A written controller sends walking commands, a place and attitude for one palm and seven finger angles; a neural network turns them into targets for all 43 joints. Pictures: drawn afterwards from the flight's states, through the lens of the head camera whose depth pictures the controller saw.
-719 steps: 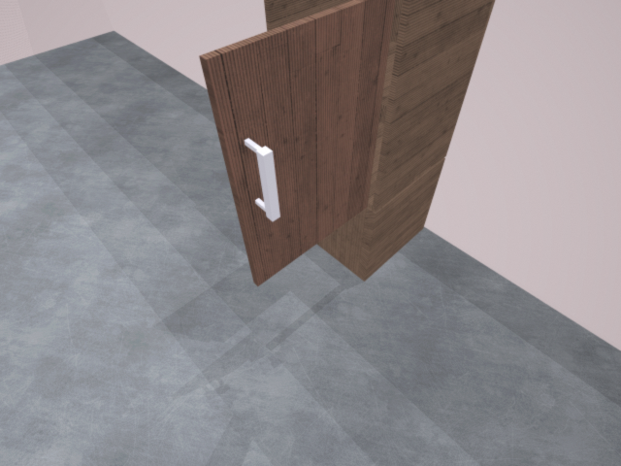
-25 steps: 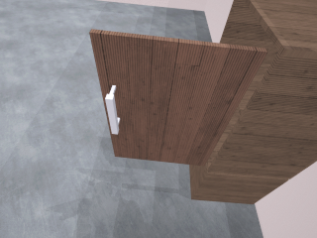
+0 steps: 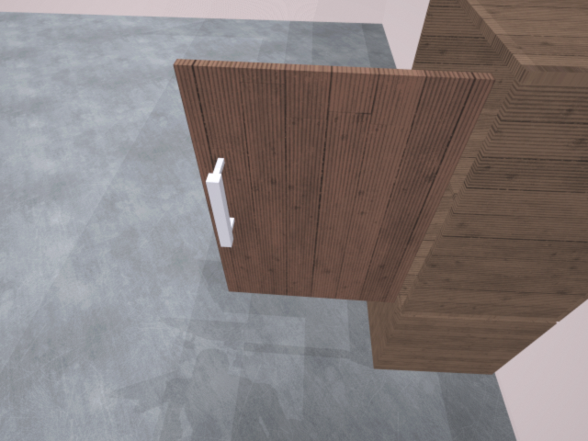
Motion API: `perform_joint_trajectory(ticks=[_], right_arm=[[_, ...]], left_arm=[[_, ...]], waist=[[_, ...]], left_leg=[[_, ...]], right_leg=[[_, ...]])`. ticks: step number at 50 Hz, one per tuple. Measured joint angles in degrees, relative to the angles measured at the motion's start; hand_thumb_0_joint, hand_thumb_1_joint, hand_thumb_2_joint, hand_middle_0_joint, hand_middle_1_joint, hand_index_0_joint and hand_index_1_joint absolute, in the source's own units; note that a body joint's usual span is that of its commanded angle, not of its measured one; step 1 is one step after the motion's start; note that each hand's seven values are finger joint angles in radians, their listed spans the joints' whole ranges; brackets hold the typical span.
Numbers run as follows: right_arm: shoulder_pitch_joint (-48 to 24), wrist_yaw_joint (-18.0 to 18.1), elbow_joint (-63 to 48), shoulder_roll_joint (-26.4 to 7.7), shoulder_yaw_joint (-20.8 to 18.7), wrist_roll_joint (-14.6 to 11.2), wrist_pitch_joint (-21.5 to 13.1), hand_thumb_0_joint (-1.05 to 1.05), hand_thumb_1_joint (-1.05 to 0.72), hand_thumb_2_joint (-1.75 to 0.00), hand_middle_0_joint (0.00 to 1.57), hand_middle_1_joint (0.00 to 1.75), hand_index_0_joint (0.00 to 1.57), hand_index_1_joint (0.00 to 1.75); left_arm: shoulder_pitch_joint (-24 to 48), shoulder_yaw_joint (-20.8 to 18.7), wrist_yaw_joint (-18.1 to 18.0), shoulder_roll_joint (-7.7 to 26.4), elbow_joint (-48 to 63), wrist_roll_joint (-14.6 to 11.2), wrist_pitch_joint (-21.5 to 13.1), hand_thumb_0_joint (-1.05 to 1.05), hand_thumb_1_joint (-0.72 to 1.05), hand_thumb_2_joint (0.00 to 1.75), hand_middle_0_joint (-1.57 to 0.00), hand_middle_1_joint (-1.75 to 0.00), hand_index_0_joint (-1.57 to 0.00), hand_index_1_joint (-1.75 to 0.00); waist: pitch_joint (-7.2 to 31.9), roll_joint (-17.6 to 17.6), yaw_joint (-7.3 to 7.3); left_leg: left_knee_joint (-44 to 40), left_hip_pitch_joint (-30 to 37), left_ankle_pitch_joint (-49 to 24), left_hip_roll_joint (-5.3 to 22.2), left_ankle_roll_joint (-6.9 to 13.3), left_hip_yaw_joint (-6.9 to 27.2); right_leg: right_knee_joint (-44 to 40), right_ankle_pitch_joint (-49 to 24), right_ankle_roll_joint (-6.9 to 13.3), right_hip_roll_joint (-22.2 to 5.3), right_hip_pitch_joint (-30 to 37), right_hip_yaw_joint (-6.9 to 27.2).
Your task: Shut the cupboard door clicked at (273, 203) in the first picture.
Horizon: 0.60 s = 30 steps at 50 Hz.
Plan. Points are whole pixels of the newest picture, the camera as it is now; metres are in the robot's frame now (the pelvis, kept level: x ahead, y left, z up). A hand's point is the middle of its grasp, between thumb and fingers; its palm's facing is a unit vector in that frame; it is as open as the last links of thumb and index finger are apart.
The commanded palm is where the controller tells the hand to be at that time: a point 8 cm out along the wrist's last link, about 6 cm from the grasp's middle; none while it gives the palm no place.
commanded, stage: come to a stop and stand still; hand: left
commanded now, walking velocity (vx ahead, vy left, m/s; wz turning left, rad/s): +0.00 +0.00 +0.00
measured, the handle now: (223, 204) +0.49 +0.16 +0.02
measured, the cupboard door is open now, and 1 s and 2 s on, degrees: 88 88 88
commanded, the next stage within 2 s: none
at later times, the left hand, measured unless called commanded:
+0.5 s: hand out of the picture -0.07 +0.25 -0.17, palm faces +0.03 -0.97 -0.23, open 7.4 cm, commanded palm none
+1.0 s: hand out of the picture -0.14 +0.28 -0.20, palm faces +0.06 -0.98 -0.17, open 7.4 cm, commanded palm none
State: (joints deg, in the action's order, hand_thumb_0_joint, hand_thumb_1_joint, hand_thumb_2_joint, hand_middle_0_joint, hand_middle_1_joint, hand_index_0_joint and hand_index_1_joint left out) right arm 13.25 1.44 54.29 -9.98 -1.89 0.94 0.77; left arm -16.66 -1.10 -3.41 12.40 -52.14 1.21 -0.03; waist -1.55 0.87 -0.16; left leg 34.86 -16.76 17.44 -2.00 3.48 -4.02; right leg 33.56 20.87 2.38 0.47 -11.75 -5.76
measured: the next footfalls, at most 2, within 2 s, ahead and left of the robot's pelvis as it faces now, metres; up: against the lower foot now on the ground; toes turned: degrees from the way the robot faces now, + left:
left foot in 0.94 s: -0.03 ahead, +0.12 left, +0.01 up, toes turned +1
right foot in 1.34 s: -0.22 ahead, +0.00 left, +0.00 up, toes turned -9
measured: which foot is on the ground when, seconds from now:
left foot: down 0.00-0.82, up 0.84-0.92, down 0.94-1.00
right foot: down 0.00-0.92, up 0.94-1.00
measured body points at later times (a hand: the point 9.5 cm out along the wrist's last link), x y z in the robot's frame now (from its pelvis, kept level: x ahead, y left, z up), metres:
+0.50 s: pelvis -0.07 +0.04 +0.01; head -0.09 +0.06 +0.46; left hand -0.07 +0.30 -0.15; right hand -0.02 -0.22 -0.12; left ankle +0.01 +0.07 -0.73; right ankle -0.03 -0.09 -0.73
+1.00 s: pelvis -0.15 +0.09 -0.01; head -0.18 +0.14 +0.44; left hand -0.14 +0.34 -0.19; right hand -0.14 -0.17 -0.14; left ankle -0.08 +0.12 -0.73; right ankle -0.05 -0.08 -0.70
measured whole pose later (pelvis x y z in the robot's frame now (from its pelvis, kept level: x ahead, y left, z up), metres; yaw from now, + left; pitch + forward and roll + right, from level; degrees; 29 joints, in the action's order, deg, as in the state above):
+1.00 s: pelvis -0.15 +0.09 -0.01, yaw +0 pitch -6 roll -2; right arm 17.3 1.3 60.9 -10.8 -2.8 1.1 0.5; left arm -16.0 -3.1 -1.8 13.7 -60.9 1.2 4.1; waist -2.4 -4.2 0.0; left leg 37.8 -18.5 14.3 -4.2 6.2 -3.4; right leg 45.9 18.2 -0.4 -1.3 -24.7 2.6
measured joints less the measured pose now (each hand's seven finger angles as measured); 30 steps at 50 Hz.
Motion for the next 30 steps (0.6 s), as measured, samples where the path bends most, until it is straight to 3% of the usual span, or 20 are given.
perform_joint_trajectory(ticks=[5, 13, 30], right_arm=[[1.0, -0.6, 0.2, -0.1, 0.2, 0.2, 0.1, 0.0, -0.92, -0.9, 0.2, 0.3, 0.2, 0.3], [0.8, -1.0, 0.8, -2.0, 0.8, 0.3, -0.6, 0.0, -0.91, -0.9, 0.2, 0.3, 0.2, 0.3], [0.1, -1.3, 5.2, -3.5, 0.4, -0.1, 0.2, 0.0, -0.91, -0.9, 0.2, 0.3, 0.2, 0.3]], left_arm=[[0.7, 0.1, 0.6, 0.8, 0.8, -0.3, 1.2, 0.0, 0.91, 0.9, -0.2, -0.3, -0.2, -0.3], [1.8, 0.7, 1.9, 0.6, 0.1, -0.2, 1.0, 0.0, 0.91, 0.9, -0.2, -0.3, -0.2, -0.3], [-5.0, 0.3, 2.3, 1.8, -7.1, 0.5, 1.3, 0.0, 0.91, 0.9, -0.2, -0.3, -0.2, -0.3]], waist=[[0.6, -1.7, 0.13], [0.3, -1.6, -0.12], [0.9, -1.7, -1.12]], left_leg=[[-0.2, 0.8, -1.0, -0.7, 1.7, -0.8], [-5.5, 0.8, -6.3, -1.2, 3.1, -1.3], [-12.2, 1.3, -9.7, -2.8, 3.1, -1.0]], right_leg=[[1.1, -0.4, -1.0, -0.8, 0.1, 0.7], [-3.7, -5.7, -1.7, -1.1, -0.3, 0.9], [-7.3, -6.6, -1.4, -1.4, -1.0, 2.4]])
